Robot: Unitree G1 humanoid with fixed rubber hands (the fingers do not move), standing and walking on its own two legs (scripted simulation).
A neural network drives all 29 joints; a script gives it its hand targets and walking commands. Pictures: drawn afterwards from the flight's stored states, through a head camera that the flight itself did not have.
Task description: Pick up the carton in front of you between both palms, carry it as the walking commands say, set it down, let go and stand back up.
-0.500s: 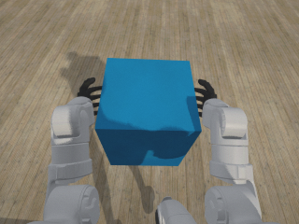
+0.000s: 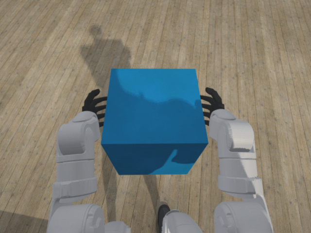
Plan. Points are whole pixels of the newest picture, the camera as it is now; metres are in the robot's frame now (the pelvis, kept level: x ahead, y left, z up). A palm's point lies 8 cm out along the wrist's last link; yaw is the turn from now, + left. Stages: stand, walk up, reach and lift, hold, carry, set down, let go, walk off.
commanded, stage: carry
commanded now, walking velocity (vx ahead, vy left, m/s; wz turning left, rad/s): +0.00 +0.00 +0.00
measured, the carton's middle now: (153, 127) +0.37 -0.01 -0.03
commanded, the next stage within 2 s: none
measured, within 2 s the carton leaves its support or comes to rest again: neither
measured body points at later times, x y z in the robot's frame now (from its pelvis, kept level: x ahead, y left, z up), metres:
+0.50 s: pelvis -0.07 +0.03 +0.00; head -0.13 +0.02 +0.45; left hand +0.27 +0.18 +0.13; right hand +0.26 -0.13 +0.12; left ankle -0.19 +0.16 -0.62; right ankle +0.06 -0.05 -0.73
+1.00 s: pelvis -0.10 +0.05 -0.01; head -0.10 +0.03 +0.44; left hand +0.27 +0.17 +0.10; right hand +0.25 -0.13 +0.10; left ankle -0.18 +0.16 -0.61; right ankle -0.01 -0.05 -0.74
